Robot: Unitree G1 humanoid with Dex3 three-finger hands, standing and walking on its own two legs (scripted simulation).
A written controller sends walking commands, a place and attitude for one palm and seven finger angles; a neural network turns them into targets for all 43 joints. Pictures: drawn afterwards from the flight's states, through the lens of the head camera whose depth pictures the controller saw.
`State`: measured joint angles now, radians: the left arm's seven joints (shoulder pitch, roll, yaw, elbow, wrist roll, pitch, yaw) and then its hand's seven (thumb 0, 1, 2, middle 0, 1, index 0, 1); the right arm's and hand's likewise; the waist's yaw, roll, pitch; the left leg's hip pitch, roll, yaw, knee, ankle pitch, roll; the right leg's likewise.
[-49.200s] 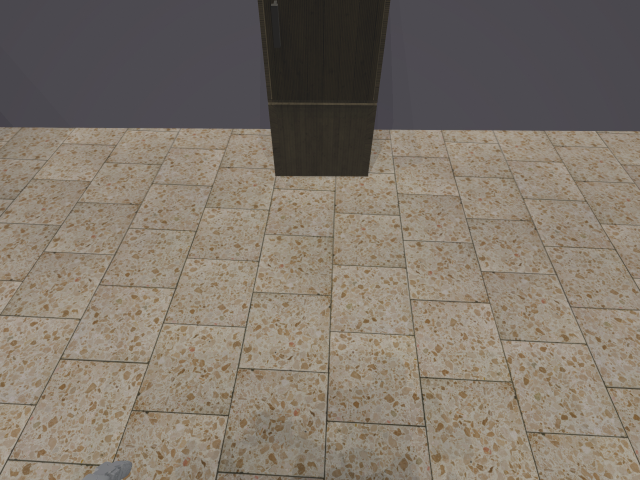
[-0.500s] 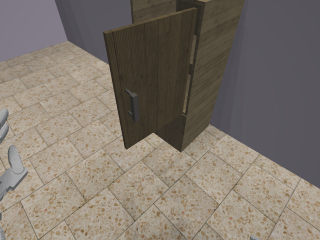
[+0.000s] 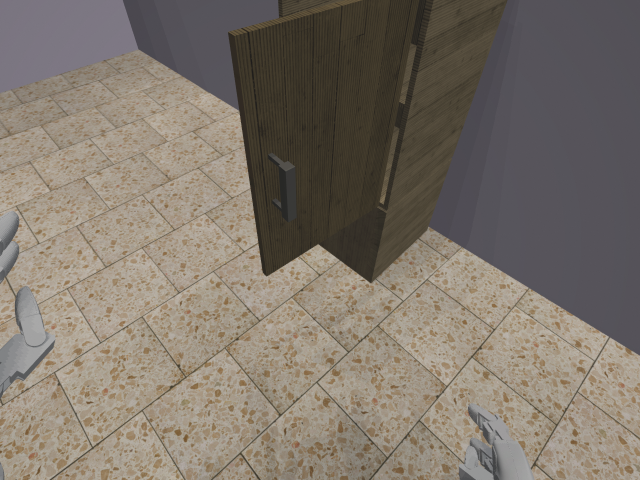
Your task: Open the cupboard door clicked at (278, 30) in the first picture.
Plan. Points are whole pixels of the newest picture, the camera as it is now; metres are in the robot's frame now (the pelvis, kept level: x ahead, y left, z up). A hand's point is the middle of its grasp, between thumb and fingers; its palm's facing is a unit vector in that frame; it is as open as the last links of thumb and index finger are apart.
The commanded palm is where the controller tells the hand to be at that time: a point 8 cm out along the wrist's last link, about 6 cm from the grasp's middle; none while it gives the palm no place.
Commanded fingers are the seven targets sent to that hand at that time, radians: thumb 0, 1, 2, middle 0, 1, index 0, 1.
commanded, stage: let the arm hang, fingers relaxed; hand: left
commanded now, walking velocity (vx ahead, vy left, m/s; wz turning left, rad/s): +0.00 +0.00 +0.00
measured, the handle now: (281, 187) +0.64 +0.12 -0.05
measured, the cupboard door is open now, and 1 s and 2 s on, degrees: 84 84 84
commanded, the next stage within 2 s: look to check the result in 1.20 s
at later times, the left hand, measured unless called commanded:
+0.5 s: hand out of the picture +0.01 +0.19 -0.18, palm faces +0.00 -0.98 -0.19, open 7.1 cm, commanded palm none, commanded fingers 0.00 0.90 0.90 -0.20 -0.30 -0.20 -0.30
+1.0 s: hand out of the picture +0.07 +0.23 -0.15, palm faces +0.03 -0.95 -0.32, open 7.4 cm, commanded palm none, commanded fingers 0.00 0.90 0.90 -0.20 -0.30 -0.20 -0.30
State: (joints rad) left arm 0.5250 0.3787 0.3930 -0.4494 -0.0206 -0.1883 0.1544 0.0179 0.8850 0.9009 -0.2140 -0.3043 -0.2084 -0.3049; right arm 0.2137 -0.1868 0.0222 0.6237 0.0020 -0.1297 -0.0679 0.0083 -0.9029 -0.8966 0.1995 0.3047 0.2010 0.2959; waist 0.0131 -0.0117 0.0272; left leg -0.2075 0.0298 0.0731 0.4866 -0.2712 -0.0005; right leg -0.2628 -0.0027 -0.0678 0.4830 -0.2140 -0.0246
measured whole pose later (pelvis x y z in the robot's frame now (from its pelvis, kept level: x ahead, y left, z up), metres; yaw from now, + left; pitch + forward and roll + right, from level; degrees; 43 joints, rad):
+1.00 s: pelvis +0.00 +0.00 +0.01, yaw +2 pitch -2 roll +0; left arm 0.11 0.28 0.01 1.13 0.01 -0.01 0.01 0.01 0.90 0.90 -0.20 -0.30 -0.20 -0.30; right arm 0.17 -0.26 -0.01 1.13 -0.02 0.00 -0.01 0.00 -0.91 -0.90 0.20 0.30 0.20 0.30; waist 0.00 0.03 0.04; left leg -0.13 0.01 0.05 0.36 -0.20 0.00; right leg -0.18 -0.01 -0.10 0.38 -0.17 -0.03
